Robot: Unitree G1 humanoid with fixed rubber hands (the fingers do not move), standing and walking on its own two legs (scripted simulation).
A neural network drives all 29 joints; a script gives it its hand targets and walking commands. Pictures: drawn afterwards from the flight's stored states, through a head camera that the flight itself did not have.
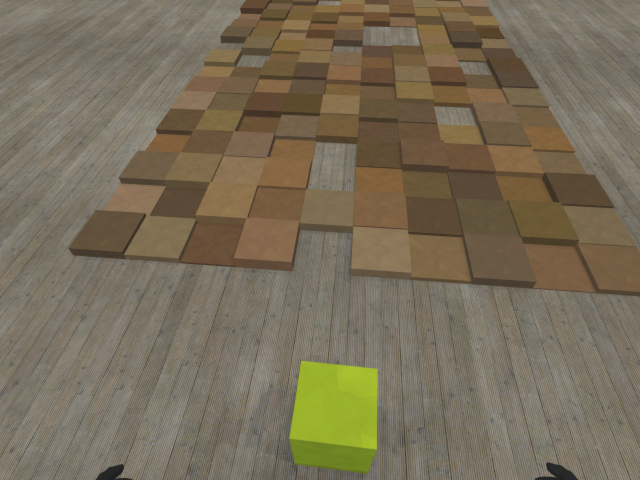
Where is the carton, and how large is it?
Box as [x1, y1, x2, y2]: [289, 361, 377, 473]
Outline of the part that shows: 301,361 289,438 294,462 296,464 367,473 376,449 377,369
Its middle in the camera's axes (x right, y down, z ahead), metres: +0.05 +0.50 +1.08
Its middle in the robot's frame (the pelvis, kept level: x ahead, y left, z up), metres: +0.41 -0.02 -0.66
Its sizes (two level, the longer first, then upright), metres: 0.210 0.200 0.250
